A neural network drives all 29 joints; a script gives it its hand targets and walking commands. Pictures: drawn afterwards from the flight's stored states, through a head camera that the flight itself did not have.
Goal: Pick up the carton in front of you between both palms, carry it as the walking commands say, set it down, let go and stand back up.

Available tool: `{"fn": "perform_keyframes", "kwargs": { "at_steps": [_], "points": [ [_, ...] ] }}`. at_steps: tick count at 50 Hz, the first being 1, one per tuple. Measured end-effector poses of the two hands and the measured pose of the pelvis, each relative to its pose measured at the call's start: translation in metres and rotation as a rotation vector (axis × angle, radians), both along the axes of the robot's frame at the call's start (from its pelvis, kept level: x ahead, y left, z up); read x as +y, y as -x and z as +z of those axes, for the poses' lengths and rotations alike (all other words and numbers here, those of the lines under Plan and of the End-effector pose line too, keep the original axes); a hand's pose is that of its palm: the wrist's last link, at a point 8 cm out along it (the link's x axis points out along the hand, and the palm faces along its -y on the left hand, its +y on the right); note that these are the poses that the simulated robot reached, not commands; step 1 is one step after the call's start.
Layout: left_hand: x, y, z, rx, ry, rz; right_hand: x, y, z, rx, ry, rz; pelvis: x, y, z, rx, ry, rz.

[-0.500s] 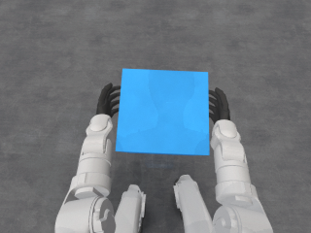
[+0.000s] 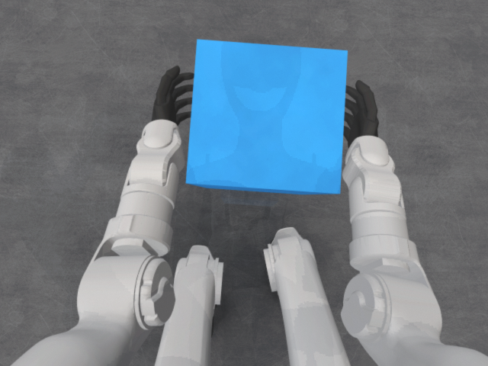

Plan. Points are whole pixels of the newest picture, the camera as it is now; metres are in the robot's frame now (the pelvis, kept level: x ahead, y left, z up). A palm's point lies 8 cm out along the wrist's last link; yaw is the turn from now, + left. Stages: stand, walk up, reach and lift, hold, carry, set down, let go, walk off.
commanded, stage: set down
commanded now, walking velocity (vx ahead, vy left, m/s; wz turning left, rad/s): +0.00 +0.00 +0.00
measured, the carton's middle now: (261, 134) +0.47 -0.08 -0.18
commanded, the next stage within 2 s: none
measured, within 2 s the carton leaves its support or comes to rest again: rests again in 1.32 s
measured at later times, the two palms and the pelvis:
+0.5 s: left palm (197, 123) +0.53 +0.04 -0.25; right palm (342, 144) +0.45 -0.25 -0.25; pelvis -0.02 +0.00 -0.10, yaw +2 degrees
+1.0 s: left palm (197, 128) +0.53 +0.05 -0.29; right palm (335, 149) +0.45 -0.24 -0.29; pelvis -0.02 +0.01 -0.12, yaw +1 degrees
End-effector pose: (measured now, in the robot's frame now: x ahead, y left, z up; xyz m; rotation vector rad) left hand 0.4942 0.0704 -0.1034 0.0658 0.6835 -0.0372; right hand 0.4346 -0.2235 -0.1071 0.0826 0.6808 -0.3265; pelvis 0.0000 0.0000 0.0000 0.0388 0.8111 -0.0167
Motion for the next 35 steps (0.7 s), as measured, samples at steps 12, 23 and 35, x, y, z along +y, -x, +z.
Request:
{"fn": "perform_keyframes", "kwargs": {
  "at_steps": [12, 23, 35],
  "points": [
    [-0.015, -0.02, -0.065, 0.025, -0.022, -0.045, -0.012, -0.009, -0.068, 0.032, 0.006, -0.02, -0.002, 0.015, -0.051, 0.001, -0.005, 0.013],
    [-0.028, -0.036, -0.134, 0.049, -0.038, -0.087, -0.023, -0.016, -0.135, 0.062, 0.017, -0.037, -0.001, 0.023, -0.093, -0.012, 0.002, 0.025],
    [-0.027, -0.041, -0.175, 0.062, -0.026, -0.107, -0.024, -0.024, -0.163, 0.081, 0.034, -0.044, -0.001, 0.017, -0.116, -0.046, 0.036, 0.062]
  ]
}}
